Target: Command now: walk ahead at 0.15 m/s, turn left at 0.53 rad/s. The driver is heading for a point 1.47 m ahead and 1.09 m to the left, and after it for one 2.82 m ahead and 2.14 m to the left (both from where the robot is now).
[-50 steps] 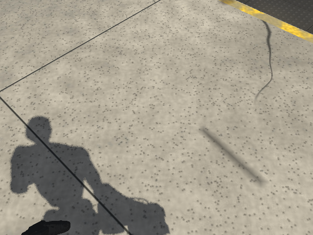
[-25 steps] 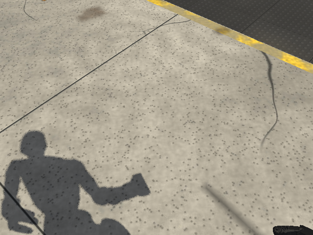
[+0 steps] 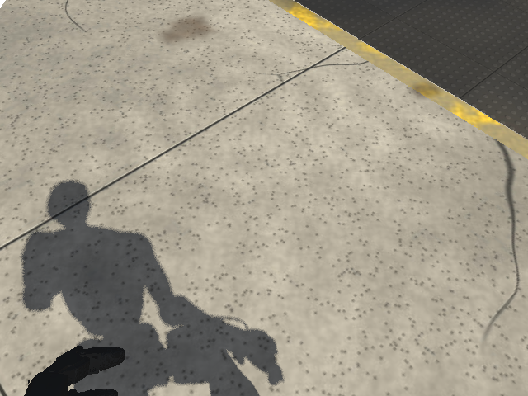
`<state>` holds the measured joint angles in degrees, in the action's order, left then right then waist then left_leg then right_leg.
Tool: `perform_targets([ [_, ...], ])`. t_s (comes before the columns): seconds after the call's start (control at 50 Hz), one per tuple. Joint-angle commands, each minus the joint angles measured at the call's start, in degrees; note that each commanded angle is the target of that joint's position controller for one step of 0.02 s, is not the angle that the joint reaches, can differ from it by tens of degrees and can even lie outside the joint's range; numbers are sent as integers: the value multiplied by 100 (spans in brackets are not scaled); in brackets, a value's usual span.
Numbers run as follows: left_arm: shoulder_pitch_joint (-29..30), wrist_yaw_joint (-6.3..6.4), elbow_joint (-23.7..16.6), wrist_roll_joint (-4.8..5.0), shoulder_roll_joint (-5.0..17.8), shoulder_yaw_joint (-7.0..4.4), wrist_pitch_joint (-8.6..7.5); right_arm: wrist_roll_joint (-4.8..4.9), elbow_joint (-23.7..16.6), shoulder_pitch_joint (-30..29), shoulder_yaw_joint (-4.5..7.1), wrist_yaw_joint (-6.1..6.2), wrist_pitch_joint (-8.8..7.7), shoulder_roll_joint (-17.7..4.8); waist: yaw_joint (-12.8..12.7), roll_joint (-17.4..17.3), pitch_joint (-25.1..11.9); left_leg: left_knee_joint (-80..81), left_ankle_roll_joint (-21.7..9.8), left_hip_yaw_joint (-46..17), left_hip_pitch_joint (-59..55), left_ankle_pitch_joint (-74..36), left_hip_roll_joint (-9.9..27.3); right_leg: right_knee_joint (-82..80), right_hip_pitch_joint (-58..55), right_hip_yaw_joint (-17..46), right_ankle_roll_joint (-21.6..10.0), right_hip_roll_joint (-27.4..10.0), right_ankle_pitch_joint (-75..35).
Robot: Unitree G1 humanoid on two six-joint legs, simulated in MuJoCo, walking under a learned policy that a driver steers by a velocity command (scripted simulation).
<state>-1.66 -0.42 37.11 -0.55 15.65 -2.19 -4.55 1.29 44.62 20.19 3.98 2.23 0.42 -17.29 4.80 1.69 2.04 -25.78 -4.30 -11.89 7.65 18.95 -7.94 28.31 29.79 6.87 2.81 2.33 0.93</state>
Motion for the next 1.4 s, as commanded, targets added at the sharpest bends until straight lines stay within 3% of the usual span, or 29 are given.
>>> perform_targets([
  [0.02, -515, 33, -216, -50, 796, -290, -166, -9, -570, -513, 188, 52, -14, -742, -662, -792, -752, -757, -137, -1153, -13, -3077, 1015, -797, -1409, -79, -302, -124, -719],
  [0.04, -946, 93, -196, -150, 1090, -344, -171, -98, -722, -462, 95, 26, -37, -469, -749, -179, -1429, -1960, 104, -780, 619, -1827, 659, -531, -2815, 636, -711, -1100, -2243],
  [0.06, -942, 136, -262, -239, 1163, -311, -65, -132, -588, 745, 6, -6, -60, -97, -206, 1221, -1991, -3389, 436, -280, 1973, 2377, -196, -64, -4323, 2160, -1726, -2535, -4498],
  [0.08, -1039, 107, -194, -28, 1003, -336, 70, -54, -501, 1143, 71, -41, -22, -714, -227, 1281, -2302, -4233, 591, 36, 2417, 2361, 281, -294, -4193, 3024, -2106, -3060, -2937],
  [0.1, -795, 126, -310, 18, 660, -253, 131, 14, -458, 566, 209, -9, 77, -1074, -416, 577, -1611, -4621, 793, 173, 2650, 1820, 503, -492, -3618, 2394, -1875, -2536, -1836],
  [0.12, -549, 139, -317, -12, 530, -197, 210, 24, -534, 132, 254, 31, 190, -1133, -438, 266, -1178, -4641, 906, 362, 2726, 1381, 631, -646, -3043, 1726, -1609, -2147, -1095],
  [0.18, -157, 167, -250, -112, 659, -205, 319, -5, -689, -63, 213, 45, 371, -764, -303, 561, -477, -4295, 1018, 739, 2217, 762, 821, -1185, -1610, 580, -1493, -1513, -271],
  [0.24, -263, 205, -111, -94, 706, -252, 331, -42, -834, -228, 149, 23, 323, -530, -398, 657, -647, -3639, 1018, 908, 2140, 573, 955, -1286, -1833, 230, -1710, -1632, -580],
  [0.36, -165, 177, 33, -11, 1017, -371, 427, -59, -1066, -632, 108, -140, 308, -579, -505, 630, -765, -2302, 785, 1183, 1439, 118, 1156, -1339, -1819, -267, -1712, -1873, -140],
  [0.46, -306, 149, 275, 188, 1024, -391, 497, -84, -978, -269, 214, -245, 308, -718, -253, 464, -750, -395, 255, 1458, 305, -707, 857, -478, -1635, -736, -1072, -1762, 375],
  [0.48, -589, 125, 397, 152, 788, -344, 513, -97, -972, -112, 310, -201, 305, -1005, -276, -284, -604, 318, -58, 666, -192, -1481, 1254, 444, -995, -1201, -547, -1381, 1173],
  [0.5, -709, 78, 190, -157, 468, -238, 512, -78, -1161, -190, 424, -86, 308, -1651, -572, -2118, -500, 473, -879, -1399, -796, -3196, 2722, 2217, 605, -1669, 122, -458, 3506],
  [0.52, 31, 149, -14, -102, 742, -334, 475, -321, -1276, -183, 404, -142, 189, -1639, -47, -1666, -613, 798, -1547, -1885, -91, -2728, 2982, 3179, 916, -665, 106, -166, 3735],
  [0.54, 119, 190, -3, 32, 876, -392, 490, -364, -1256, -433, 356, -171, 72, -1460, -196, -1174, -475, 874, -1316, -1398, 78, -2197, 2646, 3534, 901, -413, 1, -306, 3210],
  [0.58, -239, 275, 253, 16, 892, -449, 548, -148, -1314, -974, 255, -132, 3, -1079, -461, -880, -454, 768, -789, -857, 87, -1842, 2189, 3526, 865, -314, -5, -408, 2402],
  [0.64, -392, 255, 273, 31, 818, -452, 517, -141, -1359, -1008, 159, -52, 29, -908, -553, -949, -659, 669, -790, -631, 100, -2458, 1925, 3676, 512, -333, 141, -244, 1876],
  [0.84, -103, 95, 169, 121, 715, -359, 378, -96, -1406, -906, 282, -48, 166, -1141, -320, -1114, -638, 348, -902, -1530, 42, -2361, 1778, 1289, -391, -148, 187, 14, 2059],
  [0.94, -620, 3, 296, 113, 768, -414, 267, 60, -1484, -1276, 277, -48, 232, -1056, -649, -1047, -772, -95, -517, -1806, 214, -2373, 1385, -710, -1601, -251, -69, -2, 913],
  [0.96, -773, 29, 321, 55, 1004, -481, 274, 40, -1484, -1133, 233, -32, 227, -879, -603, -685, -901, -493, -221, -1535, 733, -1399, 1105, -918, -2324, 134, -296, -613, 338],
  [0.98, -578, 76, 233, -36, 1453, -546, 332, -44, -1489, -725, 149, -50, 211, -558, -230, 836, -869, -1659, 174, -482, 1701, 751, 264, -958, -2842, 1340, -926, -1809, -832],
  [1.0, -627, 56, 226, -174, 1372, -534, 330, -45, -1509, -773, 295, -31, 164, -1003, -395, 1295, -634, -2839, 486, 61, 2408, 1959, -1, -1100, -2488, 2205, -1816, -2528, -1324],
  [1.02, -397, 73, 127, -122, 1106, -446, 313, -70, -1386, -649, 424, -29, 158, -1354, -320, 785, -518, -3715, 654, 81, 2471, 1630, 360, -1066, -2330, 1840, -1886, -2506, -1167],
  [1.08, -62, 176, 61, 58, 742, -322, 363, -29, -1172, -584, 402, -28, 294, -1038, -322, 582, -263, -4430, 938, 279, 2746, 747, 498, -936, -2341, 644, -1428, -1714, -710],
  [1.14, -385, 254, 127, -10, 836, -334, 454, 47, -1366, -976, 292, -74, 281, -748, -582, 729, -271, -3887, 1074, 725, 2862, 450, 668, -1015, -2673, 140, -1534, -1597, -951],
  [1.2, -559, 255, 172, -10, 1034, -401, 518, -5, -1513, -1198, 211, -123, 264, -629, -749, 772, -452, -3063, 1112, 905, 2644, 473, 930, -993, -3023, -14, -1628, -1813, -1136],
  [1.32, -444, 109, 213, 146, 1331, -504, 541, -10, -1572, -1034, 202, -252, 311, -673, -657, 865, -506, -1439, 804, 1416, 1433, 197, 963, -802, -2631, -474, -1473, -2007, -1214],
  [1.36, -366, 94, 276, 271, 1291, -478, 521, -35, -1462, -699, 229, -277, 321, -636, -390, 720, -530, -201, 495, 1528, 646, -623, 802, -335, -2345, -641, -1189, -1893, -940],
  [1.38, -659, 70, 417, 270, 1072, -406, 493, -58, -1392, -503, 288, -237, 313, -788, -334, 352, -603, 393, 295, 1338, -102, -1375, 767, 152, -1897, -895, -833, -1673, -398],
  [1.4, -833, 34, 379, 16, 674, -268, 466, -56, -1426, -305, 409, -152, 293, -1294, -420, -1028, -834, 550, -67, -129, -1155, -3279, 1849, 1511, -775, -1435, -259, -1137, 1451],
])
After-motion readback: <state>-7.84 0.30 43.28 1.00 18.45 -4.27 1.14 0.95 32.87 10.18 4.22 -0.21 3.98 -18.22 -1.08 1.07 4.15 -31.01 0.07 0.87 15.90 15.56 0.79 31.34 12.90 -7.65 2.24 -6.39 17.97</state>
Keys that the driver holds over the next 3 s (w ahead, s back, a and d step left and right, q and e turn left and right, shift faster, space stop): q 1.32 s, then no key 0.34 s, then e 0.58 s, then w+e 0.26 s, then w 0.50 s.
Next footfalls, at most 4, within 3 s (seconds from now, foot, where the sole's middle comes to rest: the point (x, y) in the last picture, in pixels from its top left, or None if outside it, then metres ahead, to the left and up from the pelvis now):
0.04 right None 0.19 -0.11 -0.77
0.48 left None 0.08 0.13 -0.77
0.96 right None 0.19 -0.06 -0.77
1.38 left None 0.01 0.14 -0.77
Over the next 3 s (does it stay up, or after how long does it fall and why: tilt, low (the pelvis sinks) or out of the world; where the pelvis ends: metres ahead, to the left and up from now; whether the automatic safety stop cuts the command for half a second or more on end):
stays up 0.30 0.16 0.01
